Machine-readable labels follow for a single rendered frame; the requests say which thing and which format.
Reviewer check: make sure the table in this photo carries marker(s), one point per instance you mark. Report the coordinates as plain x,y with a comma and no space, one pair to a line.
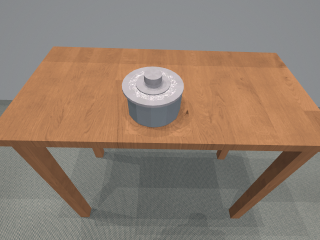
231,101

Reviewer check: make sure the pot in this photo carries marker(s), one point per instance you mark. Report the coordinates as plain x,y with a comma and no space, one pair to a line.
154,117

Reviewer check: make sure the lid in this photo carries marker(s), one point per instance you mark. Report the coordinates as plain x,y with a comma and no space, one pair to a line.
152,96

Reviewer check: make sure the knob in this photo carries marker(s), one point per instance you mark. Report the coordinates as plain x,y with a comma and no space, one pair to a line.
153,77

